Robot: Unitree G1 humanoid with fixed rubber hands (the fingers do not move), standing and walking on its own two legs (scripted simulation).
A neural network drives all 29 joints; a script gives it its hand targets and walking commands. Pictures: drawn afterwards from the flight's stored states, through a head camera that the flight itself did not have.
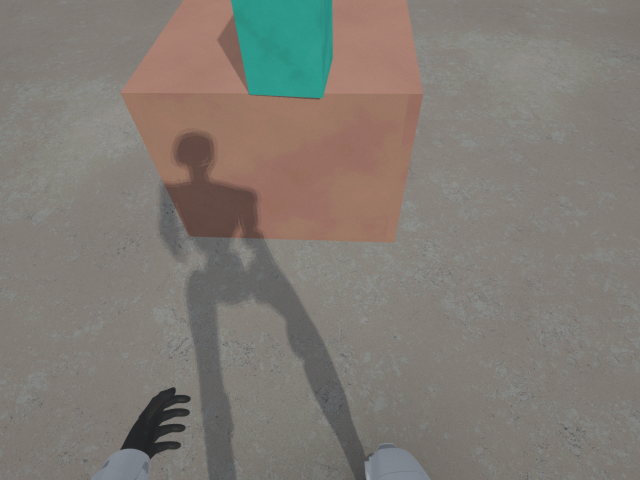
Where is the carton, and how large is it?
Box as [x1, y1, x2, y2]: [231, 0, 332, 97]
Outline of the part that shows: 231,0 249,94 322,97 332,58 331,0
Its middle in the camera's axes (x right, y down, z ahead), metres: -0.07 -0.54 +1.00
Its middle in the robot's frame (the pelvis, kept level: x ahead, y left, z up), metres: +1.12 -0.02 +0.02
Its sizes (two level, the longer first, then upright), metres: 0.210 0.200 0.250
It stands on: a pedestal, 0.64 m high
